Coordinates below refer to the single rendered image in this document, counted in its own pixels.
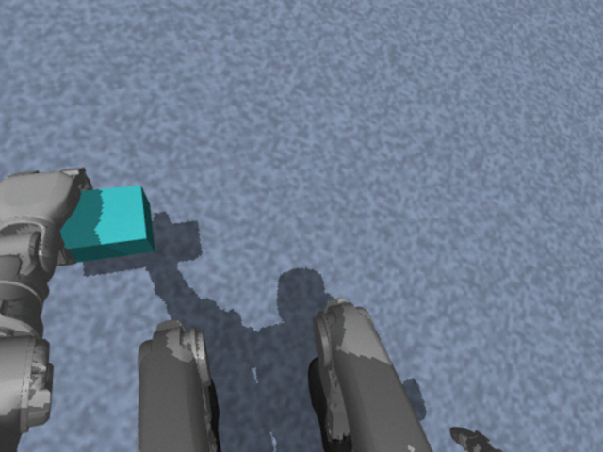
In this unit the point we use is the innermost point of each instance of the left robot arm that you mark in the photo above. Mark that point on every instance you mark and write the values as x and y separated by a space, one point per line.
29 249

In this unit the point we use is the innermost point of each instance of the right robot foot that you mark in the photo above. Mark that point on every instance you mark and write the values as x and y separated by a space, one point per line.
320 406

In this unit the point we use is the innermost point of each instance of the right robot hand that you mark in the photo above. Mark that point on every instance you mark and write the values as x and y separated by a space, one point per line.
472 441

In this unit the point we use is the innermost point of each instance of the left robot hand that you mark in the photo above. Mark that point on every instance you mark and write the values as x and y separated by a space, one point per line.
52 196

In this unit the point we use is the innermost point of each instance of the carton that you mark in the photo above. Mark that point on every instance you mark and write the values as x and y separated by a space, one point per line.
109 222

